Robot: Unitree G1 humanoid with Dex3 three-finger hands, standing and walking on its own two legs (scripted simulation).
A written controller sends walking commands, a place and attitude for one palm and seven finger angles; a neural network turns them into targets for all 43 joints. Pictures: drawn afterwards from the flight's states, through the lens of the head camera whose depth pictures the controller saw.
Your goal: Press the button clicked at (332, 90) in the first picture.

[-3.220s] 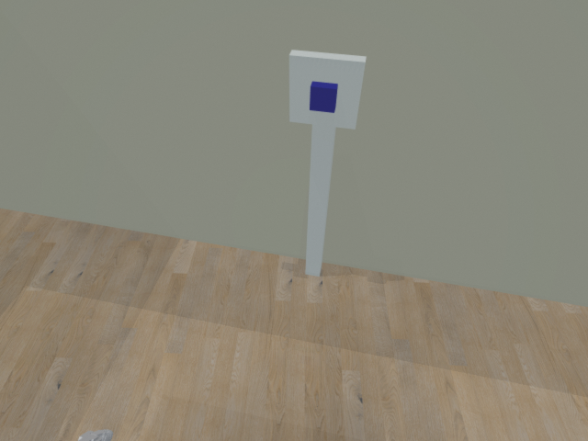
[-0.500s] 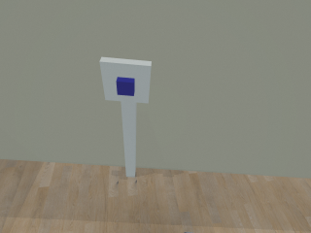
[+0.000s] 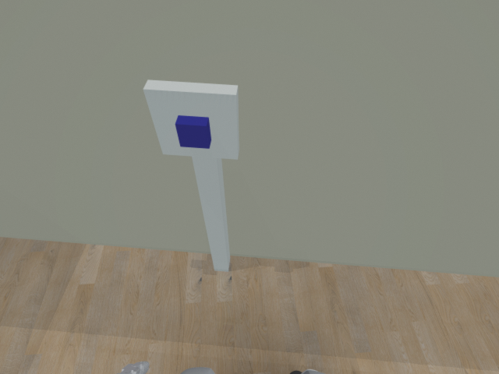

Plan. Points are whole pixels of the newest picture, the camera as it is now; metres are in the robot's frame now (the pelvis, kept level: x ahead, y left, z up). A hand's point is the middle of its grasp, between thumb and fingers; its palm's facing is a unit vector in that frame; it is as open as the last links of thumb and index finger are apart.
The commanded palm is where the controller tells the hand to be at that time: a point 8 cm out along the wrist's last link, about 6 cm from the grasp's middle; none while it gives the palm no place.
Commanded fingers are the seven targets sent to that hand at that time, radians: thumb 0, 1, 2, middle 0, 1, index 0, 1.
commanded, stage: come to a stop and stand still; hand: left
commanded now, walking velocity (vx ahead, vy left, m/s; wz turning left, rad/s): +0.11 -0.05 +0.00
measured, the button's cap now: (194, 131) +0.54 +0.14 +0.06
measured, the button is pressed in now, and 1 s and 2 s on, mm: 0 0 0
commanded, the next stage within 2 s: look again from close up in 1.68 s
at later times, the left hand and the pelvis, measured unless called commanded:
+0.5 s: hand out of the picture -0.06 +0.20 -0.17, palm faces +0.00 -0.99 -0.14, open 7.3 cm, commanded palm none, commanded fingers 0.00 0.90 0.90 -0.20 -0.30 -0.20 -0.30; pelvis -0.02 +0.04 +0.01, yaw -2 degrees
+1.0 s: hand out of the picture -0.01 +0.18 -0.16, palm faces +0.02 -0.97 -0.22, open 7.3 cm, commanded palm none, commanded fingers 0.00 0.90 0.90 -0.20 -0.30 -0.20 -0.30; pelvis -0.05 +0.00 +0.01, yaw -1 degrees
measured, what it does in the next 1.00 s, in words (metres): steps on the spot: left foot, then right foot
